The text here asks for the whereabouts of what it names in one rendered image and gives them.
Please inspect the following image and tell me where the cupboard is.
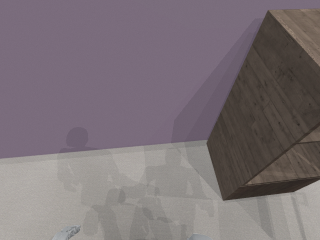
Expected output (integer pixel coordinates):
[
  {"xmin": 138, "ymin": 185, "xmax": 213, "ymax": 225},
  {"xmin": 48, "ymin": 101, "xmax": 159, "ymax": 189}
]
[{"xmin": 206, "ymin": 8, "xmax": 320, "ymax": 201}]

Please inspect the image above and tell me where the robot left hand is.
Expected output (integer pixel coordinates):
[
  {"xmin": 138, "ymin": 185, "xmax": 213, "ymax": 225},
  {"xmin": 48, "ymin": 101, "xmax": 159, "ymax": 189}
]
[{"xmin": 52, "ymin": 225, "xmax": 81, "ymax": 240}]

